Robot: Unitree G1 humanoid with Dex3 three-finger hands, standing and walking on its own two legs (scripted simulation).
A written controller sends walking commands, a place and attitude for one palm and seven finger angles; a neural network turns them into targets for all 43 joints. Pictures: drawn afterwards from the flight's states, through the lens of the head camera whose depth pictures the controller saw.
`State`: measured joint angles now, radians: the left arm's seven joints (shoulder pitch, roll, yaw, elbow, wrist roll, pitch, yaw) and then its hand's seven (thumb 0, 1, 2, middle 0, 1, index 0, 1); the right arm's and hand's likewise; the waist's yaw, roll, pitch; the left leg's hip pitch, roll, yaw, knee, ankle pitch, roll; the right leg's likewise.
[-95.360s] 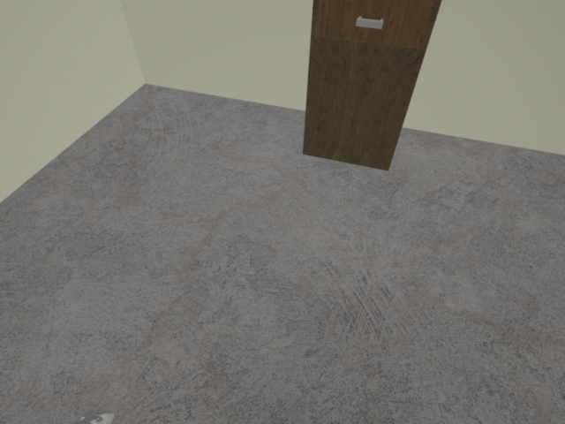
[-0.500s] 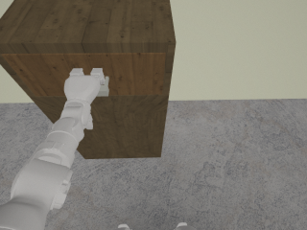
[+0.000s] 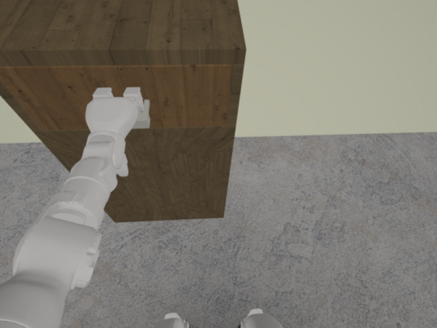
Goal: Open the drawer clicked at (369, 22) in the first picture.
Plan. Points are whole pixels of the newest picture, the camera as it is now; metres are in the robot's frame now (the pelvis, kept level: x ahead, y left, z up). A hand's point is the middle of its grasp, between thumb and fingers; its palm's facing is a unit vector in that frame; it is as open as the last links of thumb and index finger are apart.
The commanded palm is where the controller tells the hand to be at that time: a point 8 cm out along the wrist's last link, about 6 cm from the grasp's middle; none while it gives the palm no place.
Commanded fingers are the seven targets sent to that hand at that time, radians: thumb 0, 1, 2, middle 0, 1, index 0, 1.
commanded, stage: lift the fingers back up to retry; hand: left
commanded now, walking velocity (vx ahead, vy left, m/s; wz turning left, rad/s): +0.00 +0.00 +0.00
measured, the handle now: (124, 112) +0.55 +0.17 +0.03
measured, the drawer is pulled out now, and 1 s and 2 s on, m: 0.00 0.00 0.00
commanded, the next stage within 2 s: re-aim the fingers above the handle in 0.76 s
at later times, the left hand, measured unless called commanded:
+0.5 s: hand (119, 132) +0.49 +0.17 +0.04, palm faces -0.10 -0.04 -0.99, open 13.9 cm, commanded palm +0.47 +0.17 +0.14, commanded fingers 0.00 -0.50 0.30 -0.30 -1.20 -0.30 -1.20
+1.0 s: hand (116, 120) +0.47 +0.16 +0.09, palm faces -0.07 -0.03 -1.00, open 13.8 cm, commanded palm +0.47 +0.17 +0.15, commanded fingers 0.00 -0.50 0.30 -0.30 -1.20 -0.30 -1.20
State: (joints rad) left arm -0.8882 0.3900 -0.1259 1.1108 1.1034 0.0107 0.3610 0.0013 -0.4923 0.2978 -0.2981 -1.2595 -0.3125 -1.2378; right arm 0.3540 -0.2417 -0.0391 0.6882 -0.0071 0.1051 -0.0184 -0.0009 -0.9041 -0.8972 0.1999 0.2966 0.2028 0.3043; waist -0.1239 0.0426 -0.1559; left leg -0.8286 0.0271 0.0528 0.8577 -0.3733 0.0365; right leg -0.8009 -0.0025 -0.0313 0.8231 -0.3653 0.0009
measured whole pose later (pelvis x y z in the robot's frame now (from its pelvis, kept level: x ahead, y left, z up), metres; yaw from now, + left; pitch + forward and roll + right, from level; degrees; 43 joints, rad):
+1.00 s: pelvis +0.04 -0.03 +0.03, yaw +2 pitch +12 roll +1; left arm -0.69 0.40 -0.15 0.81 1.04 -0.08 0.16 0.00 -0.49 0.30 -0.32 -1.21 -0.33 -1.21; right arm 0.24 -0.26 -0.05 0.63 0.01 0.15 -0.05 0.00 -0.90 -0.90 0.20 0.30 0.20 0.30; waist -0.03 0.04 -0.11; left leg -0.50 0.02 0.03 0.62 -0.33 0.00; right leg -0.49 0.00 -0.05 0.63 -0.36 -0.03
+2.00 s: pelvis +0.03 +0.00 +0.03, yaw -1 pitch +14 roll +0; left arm -0.81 0.35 -0.12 0.97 1.08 0.05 0.27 0.00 -0.49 0.30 -0.33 -1.22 -0.32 -1.20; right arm 0.29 -0.24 -0.04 0.68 0.01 0.13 -0.01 0.00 -0.90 -0.90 0.20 0.30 0.20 0.30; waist -0.07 0.06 -0.13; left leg -0.55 0.01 0.07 0.64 -0.33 0.03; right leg -0.55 -0.01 0.00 0.64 -0.33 0.00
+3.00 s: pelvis +0.03 -0.02 +0.03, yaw +1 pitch +12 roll +0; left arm -0.76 0.38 -0.14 0.90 1.04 -0.02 0.21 0.00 -0.49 0.30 -0.32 -1.20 -0.32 -1.20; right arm 0.30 -0.25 -0.06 0.70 0.01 0.13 -0.03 0.00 -0.90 -0.90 0.20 0.30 0.20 0.30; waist -0.06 0.05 -0.12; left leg -0.51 0.01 0.05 0.61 -0.31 0.01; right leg -0.50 0.00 -0.03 0.61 -0.33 -0.02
